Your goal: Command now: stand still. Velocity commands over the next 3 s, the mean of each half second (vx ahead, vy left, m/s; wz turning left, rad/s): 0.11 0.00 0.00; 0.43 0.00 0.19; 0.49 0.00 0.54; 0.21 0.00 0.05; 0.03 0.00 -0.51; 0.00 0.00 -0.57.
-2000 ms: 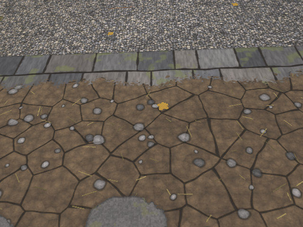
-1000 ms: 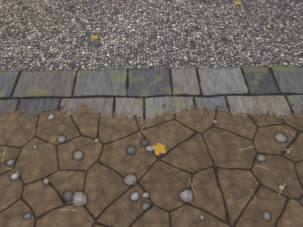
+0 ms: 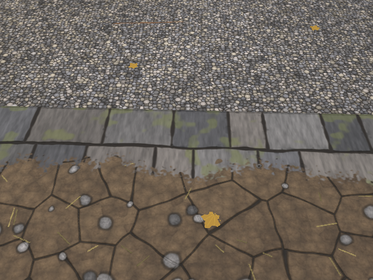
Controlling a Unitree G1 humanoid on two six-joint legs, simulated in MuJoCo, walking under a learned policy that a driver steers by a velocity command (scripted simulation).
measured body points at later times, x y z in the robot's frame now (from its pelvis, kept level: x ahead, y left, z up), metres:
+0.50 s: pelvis +0.05 -0.03 +0.00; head +0.05 -0.04 +0.45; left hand +0.12 +0.23 -0.14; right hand -0.01 -0.27 -0.16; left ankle -0.05 +0.11 -0.73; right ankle +0.07 -0.13 -0.73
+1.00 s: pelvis +0.28 -0.03 -0.02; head +0.31 -0.02 +0.43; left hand +0.17 +0.21 -0.16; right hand +0.51 -0.21 -0.12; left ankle +0.44 +0.10 -0.71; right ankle +0.08 -0.14 -0.73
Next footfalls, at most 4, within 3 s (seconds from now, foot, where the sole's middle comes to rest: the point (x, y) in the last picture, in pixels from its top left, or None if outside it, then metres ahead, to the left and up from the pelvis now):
1.04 left None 0.48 0.10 -0.77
1.52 right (193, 203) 0.81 0.00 -0.77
1.84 left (136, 225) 0.71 0.22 -0.77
2.40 left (138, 208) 0.79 0.22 -0.77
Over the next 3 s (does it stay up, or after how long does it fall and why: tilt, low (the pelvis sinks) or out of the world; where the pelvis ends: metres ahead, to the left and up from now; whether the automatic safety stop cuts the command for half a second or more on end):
stays up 0.75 0.05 0.02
